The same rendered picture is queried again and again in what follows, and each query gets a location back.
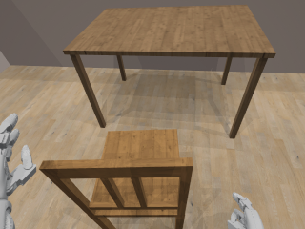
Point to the robot right hand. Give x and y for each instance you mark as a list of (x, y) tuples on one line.
[(249, 219)]

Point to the robot left hand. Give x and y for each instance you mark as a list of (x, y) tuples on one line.
[(23, 172)]

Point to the chair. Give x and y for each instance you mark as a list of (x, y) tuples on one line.
[(140, 175)]

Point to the table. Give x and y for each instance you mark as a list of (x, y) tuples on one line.
[(183, 31)]

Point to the left robot forearm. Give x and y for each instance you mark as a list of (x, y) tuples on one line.
[(6, 220)]

